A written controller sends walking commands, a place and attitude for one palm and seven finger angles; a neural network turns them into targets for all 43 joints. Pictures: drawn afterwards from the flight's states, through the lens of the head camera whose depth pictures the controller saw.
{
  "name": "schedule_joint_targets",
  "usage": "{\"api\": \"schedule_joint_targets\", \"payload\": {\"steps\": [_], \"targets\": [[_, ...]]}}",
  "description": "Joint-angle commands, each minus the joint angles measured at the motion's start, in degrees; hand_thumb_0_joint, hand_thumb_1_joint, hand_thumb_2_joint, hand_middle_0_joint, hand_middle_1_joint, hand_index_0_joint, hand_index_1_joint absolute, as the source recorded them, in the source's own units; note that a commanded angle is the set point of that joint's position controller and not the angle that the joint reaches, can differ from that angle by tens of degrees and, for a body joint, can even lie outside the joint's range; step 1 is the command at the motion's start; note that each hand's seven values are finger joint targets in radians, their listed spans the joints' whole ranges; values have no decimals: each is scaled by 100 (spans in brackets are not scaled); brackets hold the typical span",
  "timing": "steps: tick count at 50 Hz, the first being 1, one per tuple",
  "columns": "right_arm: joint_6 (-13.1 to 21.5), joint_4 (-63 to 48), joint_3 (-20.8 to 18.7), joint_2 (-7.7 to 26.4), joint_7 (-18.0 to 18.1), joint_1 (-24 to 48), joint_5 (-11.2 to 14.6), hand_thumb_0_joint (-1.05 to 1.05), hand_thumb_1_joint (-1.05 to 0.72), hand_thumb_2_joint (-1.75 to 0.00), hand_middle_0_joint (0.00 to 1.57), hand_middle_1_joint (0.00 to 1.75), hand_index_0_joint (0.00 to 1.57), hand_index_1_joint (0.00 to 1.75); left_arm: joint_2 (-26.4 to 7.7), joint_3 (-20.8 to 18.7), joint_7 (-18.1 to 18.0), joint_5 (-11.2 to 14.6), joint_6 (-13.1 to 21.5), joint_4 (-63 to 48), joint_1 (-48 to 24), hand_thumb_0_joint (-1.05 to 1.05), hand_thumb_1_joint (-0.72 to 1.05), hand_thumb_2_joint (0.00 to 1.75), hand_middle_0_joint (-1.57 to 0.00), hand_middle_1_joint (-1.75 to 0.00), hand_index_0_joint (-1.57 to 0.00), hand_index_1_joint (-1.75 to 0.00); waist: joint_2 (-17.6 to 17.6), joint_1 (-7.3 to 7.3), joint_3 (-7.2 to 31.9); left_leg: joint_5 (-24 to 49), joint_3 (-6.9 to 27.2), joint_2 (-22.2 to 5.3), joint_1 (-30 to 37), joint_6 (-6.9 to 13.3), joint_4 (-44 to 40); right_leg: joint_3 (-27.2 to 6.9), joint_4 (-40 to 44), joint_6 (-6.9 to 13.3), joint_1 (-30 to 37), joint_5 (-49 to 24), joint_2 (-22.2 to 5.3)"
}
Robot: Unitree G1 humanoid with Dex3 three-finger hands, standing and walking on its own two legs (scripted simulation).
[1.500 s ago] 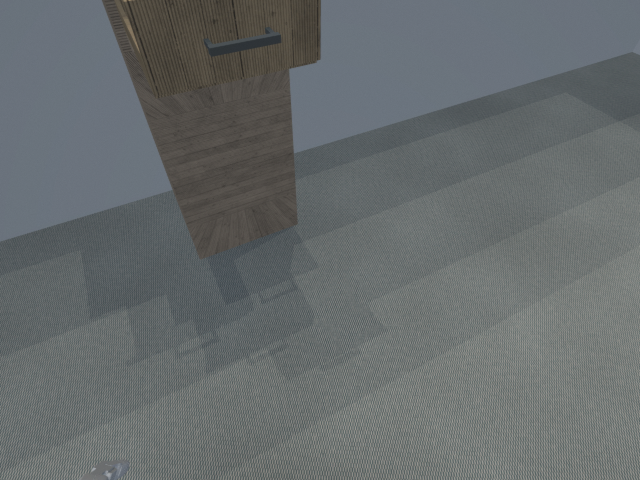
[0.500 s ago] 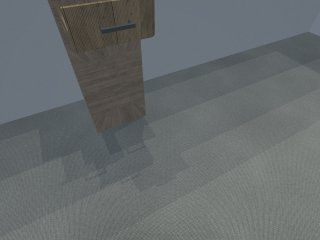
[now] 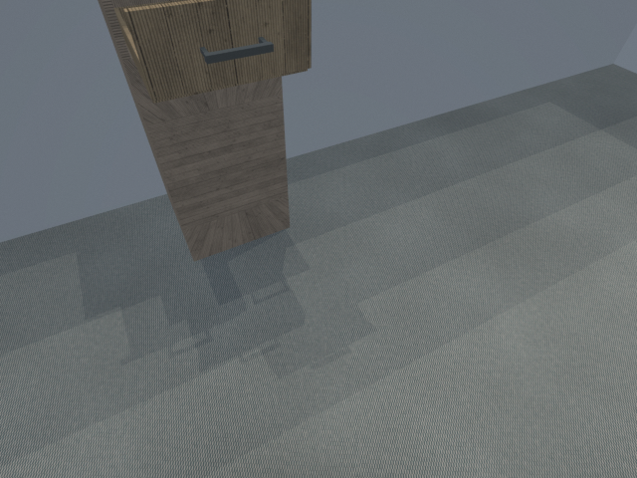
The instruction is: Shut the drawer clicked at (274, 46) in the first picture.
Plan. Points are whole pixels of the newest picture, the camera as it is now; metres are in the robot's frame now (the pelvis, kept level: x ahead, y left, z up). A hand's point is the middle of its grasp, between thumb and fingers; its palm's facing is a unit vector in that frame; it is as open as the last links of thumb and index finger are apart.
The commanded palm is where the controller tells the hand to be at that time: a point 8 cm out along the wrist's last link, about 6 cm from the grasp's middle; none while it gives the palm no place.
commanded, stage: walk to a spot facing it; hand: left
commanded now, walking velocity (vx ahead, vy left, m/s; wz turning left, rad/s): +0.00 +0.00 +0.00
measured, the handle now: (236, 49) +0.90 +0.23 +0.14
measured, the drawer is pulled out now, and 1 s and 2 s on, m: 0.26 0.26 0.26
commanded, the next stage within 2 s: none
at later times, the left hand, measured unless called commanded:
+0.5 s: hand out of the picture +0.06 +0.15 -0.17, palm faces -0.09 -0.97 -0.21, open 7.4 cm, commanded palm none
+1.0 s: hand (237, 336) +0.39 +0.17 -0.18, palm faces -0.39 -0.89 -0.22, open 7.4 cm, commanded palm none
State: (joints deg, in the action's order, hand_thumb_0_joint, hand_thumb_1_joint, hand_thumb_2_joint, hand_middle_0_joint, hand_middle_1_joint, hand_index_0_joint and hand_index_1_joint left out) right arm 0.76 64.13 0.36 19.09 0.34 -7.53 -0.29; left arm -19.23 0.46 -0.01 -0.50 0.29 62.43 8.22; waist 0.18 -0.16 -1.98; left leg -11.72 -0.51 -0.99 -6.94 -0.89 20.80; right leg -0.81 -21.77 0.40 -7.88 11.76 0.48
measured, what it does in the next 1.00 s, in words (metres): walks ahead, turning right: left foot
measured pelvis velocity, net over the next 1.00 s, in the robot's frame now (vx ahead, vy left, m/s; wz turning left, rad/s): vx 0.25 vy -0.01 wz -0.52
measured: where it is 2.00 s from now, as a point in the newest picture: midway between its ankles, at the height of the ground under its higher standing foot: (390, 399)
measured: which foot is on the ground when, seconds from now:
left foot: down 0.00-0.36, up 0.38-0.80, down 0.82-1.00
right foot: down 0.00-0.82, up 0.84-1.00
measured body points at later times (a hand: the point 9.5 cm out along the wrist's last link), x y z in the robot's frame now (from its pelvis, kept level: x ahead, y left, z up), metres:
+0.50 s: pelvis +0.07 -0.03 -0.01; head +0.07 -0.05 +0.44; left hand +0.07 +0.20 -0.16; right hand +0.05 -0.28 -0.17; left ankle +0.06 +0.10 -0.67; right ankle +0.03 -0.10 -0.75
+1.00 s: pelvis +0.25 -0.01 -0.01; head +0.28 +0.01 +0.44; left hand +0.41 +0.22 -0.16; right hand +0.22 -0.25 -0.14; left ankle +0.31 +0.08 -0.75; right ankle +0.17 -0.10 -0.64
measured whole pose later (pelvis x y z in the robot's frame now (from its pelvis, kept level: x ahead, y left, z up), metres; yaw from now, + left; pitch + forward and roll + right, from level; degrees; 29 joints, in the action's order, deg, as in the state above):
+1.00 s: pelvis +0.25 -0.01 -0.01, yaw -30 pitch -1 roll +0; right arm 4.6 54.1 -1.6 8.8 1.0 -12.3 -1.2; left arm -15.2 -6.7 1.9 -1.9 -0.8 55.9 16.0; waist 2.5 2.3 -1.9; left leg -15.0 -12.4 -5.1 -12.9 0.8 29.0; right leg 2.9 -71.2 0.3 -30.1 17.2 -2.6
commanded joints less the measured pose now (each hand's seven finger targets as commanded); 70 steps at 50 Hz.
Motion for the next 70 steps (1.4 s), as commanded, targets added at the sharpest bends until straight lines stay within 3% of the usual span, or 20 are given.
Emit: {"api": "schedule_joint_targets", "payload": {"steps": [1,8,12,16,17,18,19,22,25,36,39,41,42,44,48,60,63,65,67,70], "targets": [[108,-367,-220,1143,49,278,-16,0,-90,-90,20,30,20,30,-1181,-226,-69,-16,123,-375,-232,0,90,90,-20,-30,-20,-30,28,21,272,626,526,-599,24,227,-341,-600,421,118,-122,-579,-693],[-58,-397,-245,669,41,-377,-104,0,-90,-90,20,30,20,30,-511,-216,42,-75,-152,-488,325,0,90,90,-20,-30,-20,-30,-262,-22,-347,-1999,466,-806,-248,293,-380,-691,-102,145,-1214,1661,-224],[47,-623,-472,937,68,-684,-85,0,-90,-90,20,30,20,30,-119,-325,162,-86,-98,-866,363,0,90,90,-20,-30,-20,-30,-1009,-107,-422,-2028,1279,-1957,-16,1032,-901,163,-2207,24,-1999,1526,-9],[104,-756,-476,644,69,-389,-107,0,-90,-90,20,30,20,30,168,-417,228,-100,21,-724,1207,0,90,90,-20,-30,-20,-30,-563,365,-177,-644,-29,-1568,-724,643,622,541,-1132,47,-494,927,-114],[104,-856,-432,410,41,-311,-74,0,-90,-90,20,30,20,30,-85,-482,188,-123,88,-533,1869,0,90,90,-20,-30,-20,-30,380,628,1,-941,-586,-1034,-1511,299,2040,-105,-214,200,480,807,-381],[134,-1181,-318,-89,-14,-126,-23,0,-90,-90,20,30,20,30,-824,-649,74,-142,183,-399,2456,0,90,90,-20,-30,-20,-30,2469,776,9,-2346,-1131,-178,-3417,-99,4001,-2994,864,908,1372,776,-2009],[182,-1389,-352,196,-2,352,-67,0,-90,-90,20,30,20,30,-729,-611,-30,-10,204,-404,2781,0,90,90,-20,-30,-20,-30,1504,915,-47,-2139,-198,-344,-3598,-15,4451,-3635,1075,1289,1080,393,-2218],[204,-1272,-386,-32,-49,326,-92,0,-90,-90,20,30,20,30,-241,-495,-74,-68,268,-568,2000,0,90,90,-20,-30,-20,-30,382,385,-369,-1046,28,-704,-3508,-102,4651,-2662,910,1346,443,78,-1835],[122,-1166,-427,-270,-93,36,-89,0,-90,-90,20,30,20,30,-100,-483,-68,-86,341,-593,1873,0,90,90,-20,-30,-20,-30,379,155,-213,-520,-149,-639,-3075,-230,4218,-1830,883,1134,145,-716,-1416],[244,-1771,-453,-489,-144,783,-26,0,-90,-90,20,30,20,30,-120,-609,-93,-125,305,-551,1919,0,90,90,-20,-30,-20,-30,848,365,-282,-304,-361,-267,-2193,-156,2021,-1752,446,930,78,-1376,-1129],[332,-1358,-532,-104,25,-696,-48,0,-90,-90,20,30,20,30,-114,-668,-75,-66,295,-709,1505,0,90,90,-20,-30,-20,-30,494,-328,369,46,-366,-154,336,15,648,-1387,-1168,606,-704,-2079,-566],[356,-1046,-721,966,102,-2118,-150,0,-90,-90,20,30,20,30,477,-628,58,22,287,-940,1725,0,90,90,-20,-30,-20,-30,-1979,-580,1366,-401,2840,-2904,2188,835,-263,-139,-4521,85,-2784,2187,456],[283,-1161,-643,757,56,-1748,-110,0,-90,-90,20,30,20,30,293,-647,63,-47,274,-998,1487,0,90,90,-20,-30,-20,-30,-1196,-497,1004,-1674,2901,-3084,1216,1119,-660,-230,-5215,177,-2881,2212,101],[330,-1286,-507,112,69,-996,-114,0,-90,-90,20,30,20,30,362,-672,167,-118,196,-1049,908,0,90,90,-20,-30,-20,-30,-1089,-231,-164,-2289,2028,-2520,-194,837,-1103,-137,-5653,114,-3184,1190,-385],[476,-1172,-401,-250,115,-868,-104,0,-90,-90,20,30,20,30,592,-634,292,-160,-55,-1025,1031,0,90,90,-20,-30,-20,-30,-766,156,-118,-54,3,-1932,-546,617,-936,81,-5040,-71,-2795,290,-683],[380,-713,-455,-9,63,-1866,-160,0,-90,-90,20,30,20,30,629,-479,351,-144,-103,-1664,-978,0,90,90,-20,-30,-20,-30,-640,-339,-462,1590,-1263,-2052,524,674,-581,746,-2114,-35,-2728,-86,-551],[338,-762,-480,189,62,-1854,-161,0,-90,-90,20,30,20,30,472,-510,334,-136,-37,-1599,-709,0,90,90,-20,-30,-20,-30,-638,-153,-159,3096,-1597,-2091,717,557,299,1004,-1668,212,-1874,414,-208],[299,-905,-474,303,10,-1682,-107,0,-90,-90,20,30,20,30,50,-621,276,-150,86,-1202,715,0,90,90,-20,-30,-20,-30,-314,585,682,3639,-1975,-1808,-110,191,2574,1171,-912,457,445,-3,130],[290,-1380,-355,-230,-7,-1395,21,0,-90,-90,20,30,20,30,-1214,-887,119,6,149,-926,1898,0,90,90,-20,-30,-20,-30,1231,870,1859,-2409,-1194,-546,-3370,-322,6059,-3221,-110,1623,2882,-1791,-2644],[239,-1345,-431,-37,34,-827,-73,0,-90,-90,20,30,20,30,-584,-712,8,36,134,-1277,738,0,90,90,-20,-30,-20,-30,42,380,747,-1032,-97,-1127,-3174,-246,5771,-2034,317,1333,719,-934,-1990]]}}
